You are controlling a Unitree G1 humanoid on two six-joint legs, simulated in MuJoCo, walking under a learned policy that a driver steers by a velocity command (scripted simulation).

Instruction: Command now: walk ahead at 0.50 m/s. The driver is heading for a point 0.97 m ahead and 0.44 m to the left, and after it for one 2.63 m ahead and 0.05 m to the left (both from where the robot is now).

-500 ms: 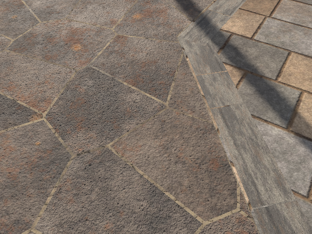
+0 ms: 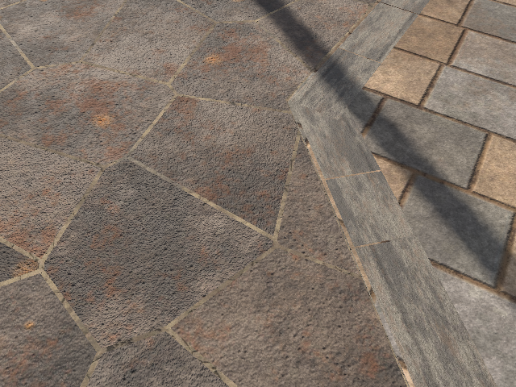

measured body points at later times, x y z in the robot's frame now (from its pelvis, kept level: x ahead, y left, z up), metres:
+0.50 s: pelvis +0.27 -0.05 +0.00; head +0.30 -0.06 +0.45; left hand +0.36 +0.24 -0.11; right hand +0.37 -0.33 -0.13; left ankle +0.18 +0.08 -0.66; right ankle +0.33 -0.15 -0.74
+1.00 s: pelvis +0.50 +0.08 -0.01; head +0.54 +0.11 +0.43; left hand +0.47 +0.38 -0.13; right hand +0.75 -0.11 -0.11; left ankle +0.53 +0.16 -0.74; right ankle +0.49 -0.11 -0.65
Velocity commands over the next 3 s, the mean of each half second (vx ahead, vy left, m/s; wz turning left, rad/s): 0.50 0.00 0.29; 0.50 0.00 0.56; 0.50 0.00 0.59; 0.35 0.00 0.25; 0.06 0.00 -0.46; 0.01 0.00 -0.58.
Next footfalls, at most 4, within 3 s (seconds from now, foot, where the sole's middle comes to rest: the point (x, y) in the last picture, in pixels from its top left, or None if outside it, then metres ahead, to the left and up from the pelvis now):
0.34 right None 0.37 -0.15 -0.78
0.88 left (187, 354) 0.57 0.18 -0.78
1.38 right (200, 242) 0.92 0.17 -0.78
1.86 left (70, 251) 0.88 0.55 -0.78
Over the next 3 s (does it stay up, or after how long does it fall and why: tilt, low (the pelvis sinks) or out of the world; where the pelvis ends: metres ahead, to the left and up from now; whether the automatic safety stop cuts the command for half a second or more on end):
stays up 0.94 0.43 0.00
